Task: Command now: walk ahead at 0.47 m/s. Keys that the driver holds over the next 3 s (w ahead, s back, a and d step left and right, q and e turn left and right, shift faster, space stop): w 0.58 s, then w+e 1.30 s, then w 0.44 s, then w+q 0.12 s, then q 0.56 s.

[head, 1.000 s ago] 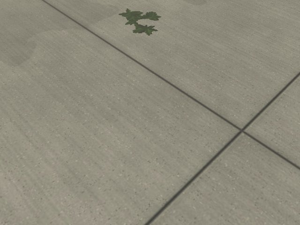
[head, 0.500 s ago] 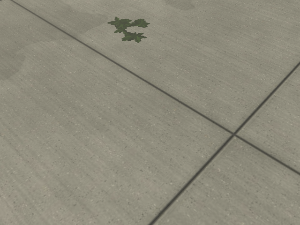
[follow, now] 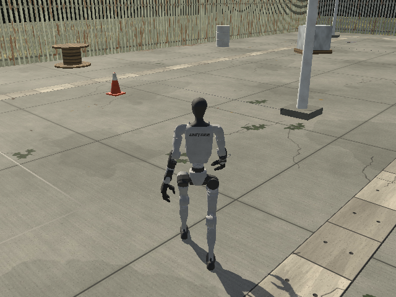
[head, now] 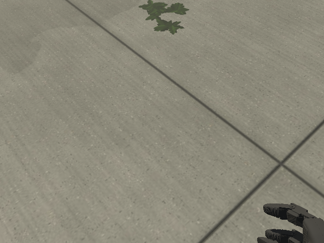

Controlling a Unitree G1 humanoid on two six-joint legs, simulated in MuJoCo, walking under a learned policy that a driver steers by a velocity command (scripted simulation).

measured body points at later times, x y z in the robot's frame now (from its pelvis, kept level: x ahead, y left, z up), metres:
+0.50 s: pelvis +0.29 +0.00 +0.01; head +0.32 -0.02 +0.46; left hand +0.50 +0.23 -0.08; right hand +0.27 -0.28 -0.13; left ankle +0.18 +0.11 -0.73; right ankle +0.47 -0.14 -0.70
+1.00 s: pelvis +0.57 -0.04 +0.02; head +0.60 -0.05 +0.47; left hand +0.59 +0.25 -0.11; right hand +0.77 -0.30 -0.07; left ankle +0.76 +0.09 -0.70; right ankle +0.47 -0.13 -0.73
